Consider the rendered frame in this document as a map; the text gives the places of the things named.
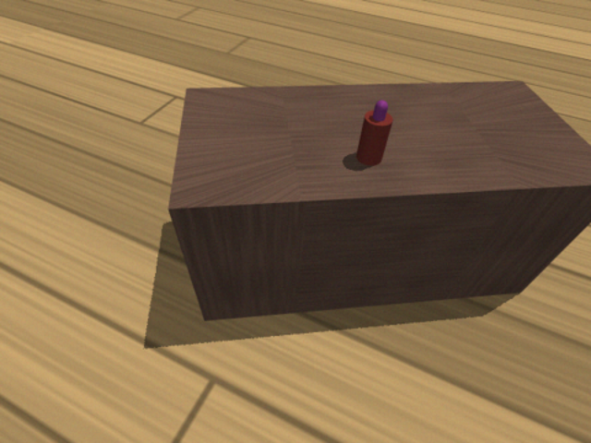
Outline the bottle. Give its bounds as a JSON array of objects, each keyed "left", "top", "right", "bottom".
[{"left": 356, "top": 100, "right": 392, "bottom": 166}]

